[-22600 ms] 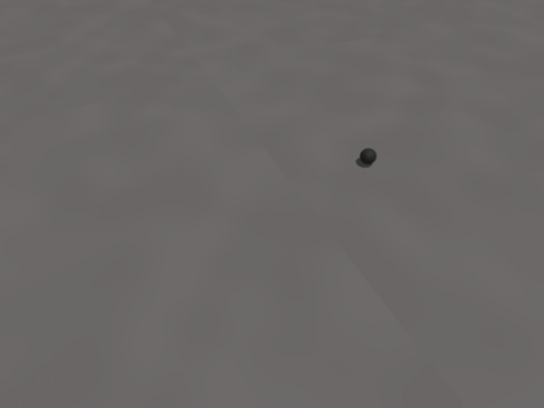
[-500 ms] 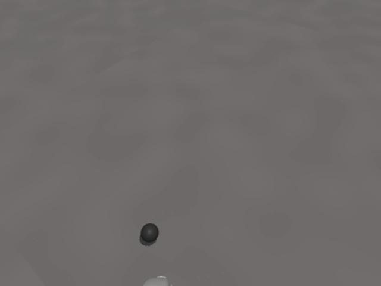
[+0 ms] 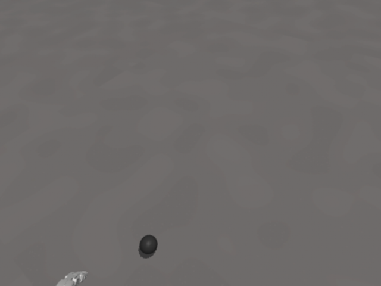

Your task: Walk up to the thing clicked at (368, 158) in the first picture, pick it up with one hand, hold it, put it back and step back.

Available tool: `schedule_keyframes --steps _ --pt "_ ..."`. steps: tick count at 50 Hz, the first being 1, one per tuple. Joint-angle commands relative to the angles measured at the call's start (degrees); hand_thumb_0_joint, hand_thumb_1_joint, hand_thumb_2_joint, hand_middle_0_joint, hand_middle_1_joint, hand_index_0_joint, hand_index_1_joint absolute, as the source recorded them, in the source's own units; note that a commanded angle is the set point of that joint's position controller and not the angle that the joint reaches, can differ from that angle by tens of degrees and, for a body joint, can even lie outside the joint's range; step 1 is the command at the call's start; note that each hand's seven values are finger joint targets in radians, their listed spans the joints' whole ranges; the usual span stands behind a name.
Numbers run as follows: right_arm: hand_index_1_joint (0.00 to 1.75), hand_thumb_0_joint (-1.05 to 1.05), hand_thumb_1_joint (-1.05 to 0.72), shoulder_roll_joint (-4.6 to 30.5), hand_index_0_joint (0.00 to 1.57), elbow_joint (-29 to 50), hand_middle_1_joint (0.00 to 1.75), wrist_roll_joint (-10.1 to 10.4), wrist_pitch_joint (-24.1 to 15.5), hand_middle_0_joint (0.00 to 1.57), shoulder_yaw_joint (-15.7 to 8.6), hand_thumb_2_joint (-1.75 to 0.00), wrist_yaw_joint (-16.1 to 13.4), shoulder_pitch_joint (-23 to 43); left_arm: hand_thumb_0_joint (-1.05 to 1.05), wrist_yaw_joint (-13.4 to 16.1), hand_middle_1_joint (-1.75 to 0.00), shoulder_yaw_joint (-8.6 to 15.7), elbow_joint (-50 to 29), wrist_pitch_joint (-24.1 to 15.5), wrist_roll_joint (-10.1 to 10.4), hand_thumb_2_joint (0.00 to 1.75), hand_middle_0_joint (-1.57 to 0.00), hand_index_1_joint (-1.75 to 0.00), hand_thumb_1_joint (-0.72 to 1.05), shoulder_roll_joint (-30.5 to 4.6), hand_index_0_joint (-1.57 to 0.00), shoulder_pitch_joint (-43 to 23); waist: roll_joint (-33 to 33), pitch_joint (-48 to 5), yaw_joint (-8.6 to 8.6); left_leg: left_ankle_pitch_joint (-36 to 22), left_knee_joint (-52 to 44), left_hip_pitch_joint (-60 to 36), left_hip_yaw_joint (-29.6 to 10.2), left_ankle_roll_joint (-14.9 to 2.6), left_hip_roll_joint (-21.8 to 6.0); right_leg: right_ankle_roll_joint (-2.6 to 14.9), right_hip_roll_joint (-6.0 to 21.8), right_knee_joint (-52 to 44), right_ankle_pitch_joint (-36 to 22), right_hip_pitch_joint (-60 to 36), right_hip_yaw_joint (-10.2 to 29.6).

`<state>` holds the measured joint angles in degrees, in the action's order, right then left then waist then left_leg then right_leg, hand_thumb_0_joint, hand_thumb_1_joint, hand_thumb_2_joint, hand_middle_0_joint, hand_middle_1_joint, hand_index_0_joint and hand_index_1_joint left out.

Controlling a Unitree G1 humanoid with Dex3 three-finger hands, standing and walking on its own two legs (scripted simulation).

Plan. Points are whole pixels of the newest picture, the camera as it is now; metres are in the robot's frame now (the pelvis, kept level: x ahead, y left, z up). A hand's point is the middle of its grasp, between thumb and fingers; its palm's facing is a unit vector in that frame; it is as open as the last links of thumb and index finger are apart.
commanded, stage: stand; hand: left
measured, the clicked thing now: (148, 244) +0.44 +0.27 -0.73
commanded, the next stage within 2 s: none
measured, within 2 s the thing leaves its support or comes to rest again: neither
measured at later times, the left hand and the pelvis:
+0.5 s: hand out of the picture +0.05 +0.27 -0.15, palm faces -0.01 -0.95 -0.32, open 7.4 cm; pelvis -0.02 +0.02 +0.01, yaw -1 degrees
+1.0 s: hand out of the picture +0.05 +0.27 -0.15, palm faces -0.03 -0.94 -0.34, open 7.4 cm; pelvis -0.01 +0.02 +0.01, yaw +0 degrees
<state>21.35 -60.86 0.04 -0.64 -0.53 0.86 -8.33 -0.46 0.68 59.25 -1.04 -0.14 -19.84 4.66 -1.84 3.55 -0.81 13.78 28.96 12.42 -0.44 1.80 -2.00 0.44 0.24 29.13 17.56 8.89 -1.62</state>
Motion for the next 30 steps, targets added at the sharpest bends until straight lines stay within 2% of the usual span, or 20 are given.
schedule_keyframes --steps 1,2,3,4,6,8,11,12,14,18,21,22,24,28,30 --pt "0.3 0.0 -0.9 11.85 0.2 2.88 0.3 -0.6 -1.59 0.2 -1.86 -0.9 -1.08 2.9 0.0 0.95 -0.3 2.54 -1.82 -1.33 0.47 0.9 -0.2 -0.3 0.9 -12.44 -0.2 -2.15 3.59 -6.5 0.49 -19.42 -5.16 -6.25 -4.89 -3.17 -5.36 0.6 6.44 -8.34 -19.64 -2.63 6.43" --pt "0.3 0.0 -0.9 11.98 0.2 2.46 0.3 -0.68 -1.62 0.2 -1.73 -0.9 -1.13 2.9 0.0 0.96 -0.3 2.61 -1.47 -1.27 0.5 0.9 -0.2 -0.3 0.9 -12.29 -0.2 -2.77 2.5 -6.2 0.51 -19.24 -6.13 -4.85 -4.81 -3.22 -5.38 0.47 6.34 -8.38 -18.81 -4.2 6.29" --pt "0.3 0.0 -0.9 11.92 0.2 2.43 0.3 -0.63 -1.68 0.2 -1.81 -0.9 -1.17 3.86 0.0 1.02 -0.3 2.62 -1.31 -1.27 0.38 0.9 -0.2 -0.3 0.9 -12.43 -0.2 -2.69 2.54 -7.36 0.89 -20.96 -6.1 -5.56 -4.54 -3.03 -5.36 0.44 6.66 -8.51 -21.93 -5.46 5.99" --pt "0.3 0.0 -0.9 11.6 0.2 2.32 0.3 -0.49 -1.67 0.2 -1.65 -0.9 -1.21 4.18 0.0 0.98 -0.3 2.57 -0.98 -1.25 0.41 0.9 -0.2 -0.3 0.9 -12.33 -0.2 -3.15 2.3 -7.1 0.75 -21.2 -6.81 -5.9 -4.65 -2.97 -5.67 0.34 6.59 -8.64 -21.44 -5.46 6.0" --pt "0.3 0.0 -0.9 10.94 0.2 2.05 0.3 -0.36 -1.49 0.2 -1.53 -0.9 -1.19 5.43 0.0 0.85 -0.3 2.69 -0.24 -1.11 0.38 0.9 -0.2 -0.3 0.9 -12.8 -0.2 -4.0 2.01 -5.47 0.85 -16.32 -8.66 -4.5 -4.74 -2.66 -5.45 0.27 6.5 -10.64 -16.93 -5.07 5.99" --pt "0.3 0.0 -0.9 11.04 0.2 1.75 0.3 -0.45 -1.58 0.2 -1.51 -0.9 -1.2 5.76 0.0 0.67 -0.3 2.65 0.51 -1.02 0.1 0.9 -0.2 -0.3 0.9 -12.58 -0.2 -4.19 1.07 -5.14 0.73 -14.73 -9.78 -4.45 -4.89 -2.75 -5.83 0.33 6.52 -11.31 -15.53 -5.37 6.03" --pt "0.3 0.0 -0.9 10.93 0.2 1.41 0.3 -0.48 -1.76 0.2 -1.63 -0.9 -1.21 6.6 0.0 0.53 -0.3 2.66 1.32 -1.0 0.05 0.9 -0.2 -0.3 0.9 -12.62 -0.2 -4.31 0.32 -5.5 0.82 -14.98 -10.87 -5.3 -5.07 -2.62 -6.14 0.35 6.6 -11.99 -14.9 -5.56 5.81" --pt "0.3 0.0 -0.9 11.01 0.2 1.19 0.3 -0.49 -1.81 0.2 -1.56 -0.9 -1.19 6.88 0.0 0.42 -0.3 2.49 1.63 -1.07 0.02 0.9 -0.2 -0.3 0.9 -12.14 -0.2 -4.13 -0.16 -4.96 0.81 -13.38 -11.49 -4.93 -5.1 -2.6 -6.11 0.1 6.5 -12.67 -13.6 -4.89 5.9" --pt "0.3 0.0 -0.9 11.18 0.2 1.01 0.3 -0.45 -1.92 0.2 -1.71 -0.9 -1.18 7.79 0.0 0.36 -0.3 2.49 2.05 -1.1 0.02 0.9 -0.2 -0.3 0.9 -12.12 -0.2 -4.03 -0.39 -5.8 1.05 -14.52 -11.34 -6.59 -5.12 -2.63 -6.31 0.1 6.72 -13.01 -14.26 -4.86 5.98" --pt "0.3 0.0 -0.9 10.95 0.2 0.55 0.3 -0.52 -1.78 0.2 -1.83 -0.9 -1.18 7.98 0.0 0.27 -0.3 2.45 2.96 -0.96 -0.21 0.9 -0.2 -0.3 0.9 -12.09 -0.2 -4.01 0.34 -4.6 0.84 -10.0 -12.98 -5.86 -5.31 -2.66 -6.14 -0.02 6.67 -14.04 -10.8 -3.83 6.02" --pt "0.3 0.0 -0.9 11.15 0.2 0.32 0.3 -0.68 -1.49 0.2 -2.01 -0.9 -1.04 8.08 0.0 0.14 -0.3 2.35 3.62 -0.77 -0.36 0.9 -0.2 -0.3 0.9 -12.06 -0.2 -3.14 0.0 -2.84 0.78 -0.8 -15.01 -3.74 -6.01 -2.61 -5.81 0.04 6.29 -14.89 -5.81 -2.17 5.78" --pt "0.3 0.0 -0.9 11.22 0.2 0.06 0.3 -0.61 -1.45 0.2 -1.97 -0.9 -0.95 7.91 0.0 0.08 -0.3 2.29 3.91 -0.8 -0.42 0.9 -0.2 -0.3 0.9 -12.0 -0.2 -2.55 -0.04 -2.45 0.86 0.51 -15.43 -3.94 -6.37 -2.8 -5.92 0.06 6.26 -14.92 -5.49 -1.65 5.76" --pt "0.3 0.0 -0.9 11.09 0.2 0.09 0.3 -0.67 -1.47 0.2 -2.04 -0.9 -0.88 7.7 0.0 0.09 -0.3 2.27 3.92 -0.93 -0.53 0.9 -0.2 -0.3 0.9 -11.9 -0.2 -2.33 0.7 -3.7 0.78 -1.03 -15.22 -4.05 -6.34 -3.05 -5.9 0.09 6.53 -14.78 -6.81 -2.33 5.7" --pt "0.3 0.0 -0.9 11.15 0.2 -0.19 0.3 -0.78 -1.15 0.2 -2.12 -0.9 -0.74 7.6 0.0 0.17 -0.3 2.16 4.25 -0.78 -0.51 0.9 -0.2 -0.3 0.9 -12.0 -0.2 -1.2 0.54 -1.67 0.89 4.93 -15.92 -2.39 -7.07 -2.94 -5.66 0.01 6.21 -15.16 -1.24 0.61 5.77" --pt "0.3 0.0 -0.9 11.06 0.2 -0.19 0.3 -0.69 -1.12 0.2 -2.1 -0.9 -0.69 7.54 0.0 0.17 -0.3 2.04 4.07 -0.85 -0.55 0.9 -0.2 -0.3 0.9 -11.95 -0.2 -0.96 0.71 -2.93 0.81 2.86 -15.41 -2.41 -7.0 -3.22 -5.66 0.2 6.58 -14.84 -3.69 -0.85 5.91"
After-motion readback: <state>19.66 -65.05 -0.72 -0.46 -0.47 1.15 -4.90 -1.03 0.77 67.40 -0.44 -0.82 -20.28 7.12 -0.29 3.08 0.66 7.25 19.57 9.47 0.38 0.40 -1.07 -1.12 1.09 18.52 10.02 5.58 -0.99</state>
